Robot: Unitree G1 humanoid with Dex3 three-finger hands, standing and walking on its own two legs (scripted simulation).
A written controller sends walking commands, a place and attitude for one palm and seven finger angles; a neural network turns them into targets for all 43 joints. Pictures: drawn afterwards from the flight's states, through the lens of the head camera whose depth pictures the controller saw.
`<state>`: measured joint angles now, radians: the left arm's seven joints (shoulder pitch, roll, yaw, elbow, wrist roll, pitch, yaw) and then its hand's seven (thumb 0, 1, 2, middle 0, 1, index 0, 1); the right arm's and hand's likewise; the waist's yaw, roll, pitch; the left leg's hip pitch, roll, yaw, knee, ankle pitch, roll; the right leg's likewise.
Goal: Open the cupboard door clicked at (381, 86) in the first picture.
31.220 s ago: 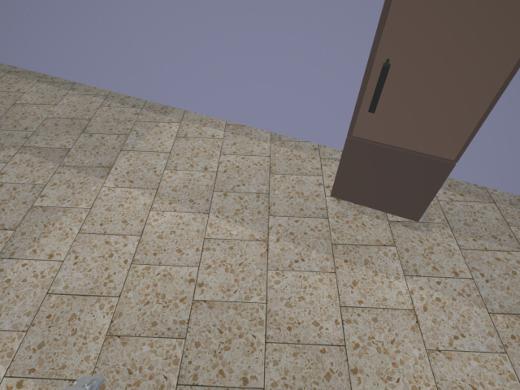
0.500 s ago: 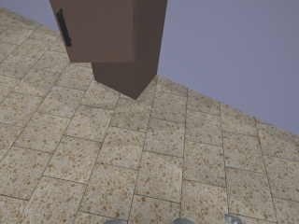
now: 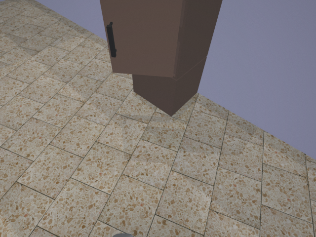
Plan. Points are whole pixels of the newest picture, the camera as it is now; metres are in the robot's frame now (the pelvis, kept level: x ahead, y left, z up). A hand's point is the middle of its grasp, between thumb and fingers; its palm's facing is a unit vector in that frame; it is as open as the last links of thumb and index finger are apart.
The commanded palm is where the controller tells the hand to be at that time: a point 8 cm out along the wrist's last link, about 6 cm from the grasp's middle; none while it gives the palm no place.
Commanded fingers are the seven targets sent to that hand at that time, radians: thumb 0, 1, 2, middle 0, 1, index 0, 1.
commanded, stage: take the last steps up to it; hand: left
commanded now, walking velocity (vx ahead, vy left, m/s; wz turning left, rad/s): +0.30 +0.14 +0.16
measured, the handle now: (112, 40) +1.06 +0.34 -0.10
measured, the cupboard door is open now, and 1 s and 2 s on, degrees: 36 36 36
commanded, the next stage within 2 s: come to a stop and stand still in 1.32 s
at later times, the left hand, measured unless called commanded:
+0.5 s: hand (92, 197) +0.24 +0.22 -0.16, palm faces -0.01 -0.98 -0.20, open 7.4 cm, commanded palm none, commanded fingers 0.00 0.90 0.90 -0.20 -0.30 -0.20 -0.30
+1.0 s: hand (82, 198) +0.24 +0.27 -0.19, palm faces +0.15 -0.97 -0.19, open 7.3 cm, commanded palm none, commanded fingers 0.00 0.90 0.90 -0.20 -0.30 -0.20 -0.30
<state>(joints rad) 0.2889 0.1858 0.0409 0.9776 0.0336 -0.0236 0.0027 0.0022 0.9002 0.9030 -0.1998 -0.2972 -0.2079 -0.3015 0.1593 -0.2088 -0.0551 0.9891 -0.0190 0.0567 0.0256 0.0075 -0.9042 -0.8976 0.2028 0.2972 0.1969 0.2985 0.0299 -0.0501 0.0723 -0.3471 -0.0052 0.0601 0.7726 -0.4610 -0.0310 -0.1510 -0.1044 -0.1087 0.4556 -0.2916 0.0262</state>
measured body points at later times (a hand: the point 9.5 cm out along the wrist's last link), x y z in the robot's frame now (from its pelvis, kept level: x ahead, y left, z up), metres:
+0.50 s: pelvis +0.12 +0.04 +0.00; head +0.15 +0.04 +0.44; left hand +0.24 +0.27 -0.14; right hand +0.04 -0.17 -0.16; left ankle +0.02 +0.12 -0.74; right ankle +0.21 -0.07 -0.72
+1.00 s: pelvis +0.31 +0.08 -0.01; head +0.33 +0.10 +0.43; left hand +0.24 +0.32 -0.17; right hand +0.44 -0.15 -0.14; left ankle +0.38 +0.20 -0.75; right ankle +0.22 -0.06 -0.73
